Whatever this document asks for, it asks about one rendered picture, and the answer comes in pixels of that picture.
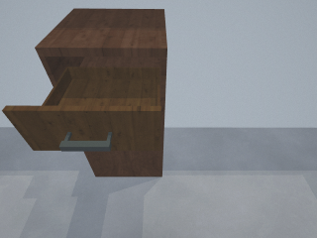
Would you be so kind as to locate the handle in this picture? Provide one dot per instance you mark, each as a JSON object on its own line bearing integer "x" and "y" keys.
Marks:
{"x": 85, "y": 146}

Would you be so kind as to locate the drawer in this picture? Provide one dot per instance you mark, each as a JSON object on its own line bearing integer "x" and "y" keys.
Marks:
{"x": 90, "y": 102}

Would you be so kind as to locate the cabinet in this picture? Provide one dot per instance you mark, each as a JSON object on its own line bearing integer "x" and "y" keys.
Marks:
{"x": 108, "y": 37}

